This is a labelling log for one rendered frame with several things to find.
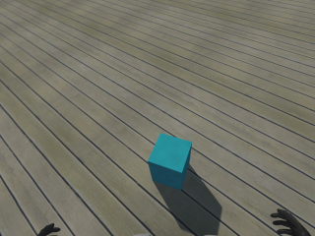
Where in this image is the robot right hand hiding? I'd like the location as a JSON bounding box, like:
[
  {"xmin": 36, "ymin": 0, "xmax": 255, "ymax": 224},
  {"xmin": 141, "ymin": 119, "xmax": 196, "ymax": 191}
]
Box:
[{"xmin": 271, "ymin": 208, "xmax": 311, "ymax": 236}]

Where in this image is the carton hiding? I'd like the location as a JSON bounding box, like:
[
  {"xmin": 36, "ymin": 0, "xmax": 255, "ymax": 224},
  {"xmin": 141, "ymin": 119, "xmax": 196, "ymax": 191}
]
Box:
[{"xmin": 148, "ymin": 133, "xmax": 192, "ymax": 191}]

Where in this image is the robot left hand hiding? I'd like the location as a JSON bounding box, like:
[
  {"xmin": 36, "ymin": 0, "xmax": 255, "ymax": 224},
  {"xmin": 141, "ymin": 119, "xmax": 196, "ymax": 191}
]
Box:
[{"xmin": 37, "ymin": 223, "xmax": 61, "ymax": 236}]

